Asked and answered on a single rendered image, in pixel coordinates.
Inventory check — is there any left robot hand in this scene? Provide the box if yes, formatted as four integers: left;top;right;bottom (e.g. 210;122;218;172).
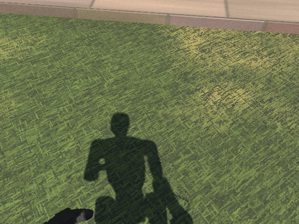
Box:
44;207;93;224

